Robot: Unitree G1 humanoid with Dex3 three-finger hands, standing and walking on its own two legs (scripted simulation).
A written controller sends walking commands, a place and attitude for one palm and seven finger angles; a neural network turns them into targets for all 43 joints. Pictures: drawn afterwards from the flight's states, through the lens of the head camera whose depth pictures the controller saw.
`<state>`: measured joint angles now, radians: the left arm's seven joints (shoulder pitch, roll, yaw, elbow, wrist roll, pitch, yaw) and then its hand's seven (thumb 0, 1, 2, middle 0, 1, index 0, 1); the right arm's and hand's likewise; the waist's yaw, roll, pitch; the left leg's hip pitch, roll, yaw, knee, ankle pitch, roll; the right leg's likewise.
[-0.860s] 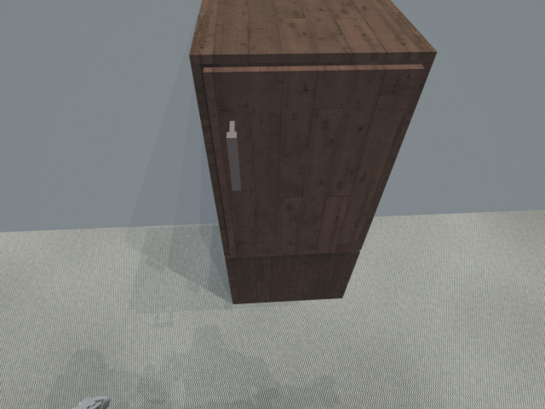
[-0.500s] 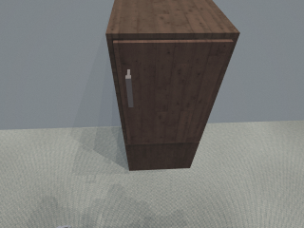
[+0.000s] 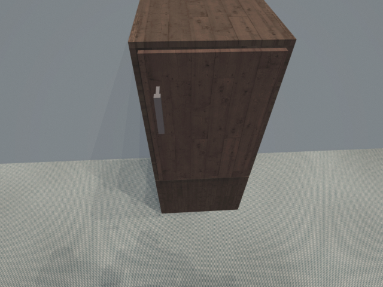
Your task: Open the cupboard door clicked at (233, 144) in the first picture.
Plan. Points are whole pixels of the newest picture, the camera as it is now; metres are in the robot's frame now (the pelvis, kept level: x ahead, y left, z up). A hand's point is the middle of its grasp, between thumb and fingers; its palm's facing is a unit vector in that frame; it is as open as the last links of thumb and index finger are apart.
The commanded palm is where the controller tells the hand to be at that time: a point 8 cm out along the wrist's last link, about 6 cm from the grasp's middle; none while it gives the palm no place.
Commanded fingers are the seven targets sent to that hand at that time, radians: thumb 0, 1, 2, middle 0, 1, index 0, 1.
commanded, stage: look at it before walking up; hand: left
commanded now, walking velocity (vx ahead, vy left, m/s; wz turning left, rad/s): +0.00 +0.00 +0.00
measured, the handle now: (159, 110) +0.59 +0.13 +0.02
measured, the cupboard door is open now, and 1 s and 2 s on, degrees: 0 0 0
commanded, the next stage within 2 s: shuffle to correct the standing spot in 0.58 s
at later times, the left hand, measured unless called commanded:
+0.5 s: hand out of the picture +0.07 +0.24 -0.16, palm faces -0.02 -0.95 -0.32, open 7.3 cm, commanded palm none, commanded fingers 0.00 0.90 0.90 -0.20 -0.30 -0.20 -0.30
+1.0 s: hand out of the picture +0.02 +0.18 -0.18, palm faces +0.03 -0.98 -0.22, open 7.3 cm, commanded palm none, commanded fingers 0.00 0.90 0.90 -0.20 -0.30 -0.20 -0.30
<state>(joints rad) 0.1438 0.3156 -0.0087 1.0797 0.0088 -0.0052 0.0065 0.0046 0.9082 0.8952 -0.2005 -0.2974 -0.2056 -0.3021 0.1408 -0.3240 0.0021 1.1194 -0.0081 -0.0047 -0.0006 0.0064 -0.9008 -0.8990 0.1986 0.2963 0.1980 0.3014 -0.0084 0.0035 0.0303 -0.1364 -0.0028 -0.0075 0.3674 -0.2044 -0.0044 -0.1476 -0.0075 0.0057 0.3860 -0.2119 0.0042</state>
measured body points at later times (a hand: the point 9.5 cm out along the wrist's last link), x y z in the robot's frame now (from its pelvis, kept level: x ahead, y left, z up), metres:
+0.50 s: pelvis +0.00 +0.00 +0.00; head +0.01 +0.00 +0.45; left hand +0.07 +0.29 -0.13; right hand +0.07 -0.29 -0.14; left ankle +0.00 +0.12 -0.75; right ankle +0.00 -0.12 -0.75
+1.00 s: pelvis +0.02 -0.02 -0.01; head +0.02 -0.01 +0.44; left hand +0.02 +0.23 -0.16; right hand +0.04 -0.25 -0.16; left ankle +0.00 +0.12 -0.75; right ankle +0.00 -0.12 -0.75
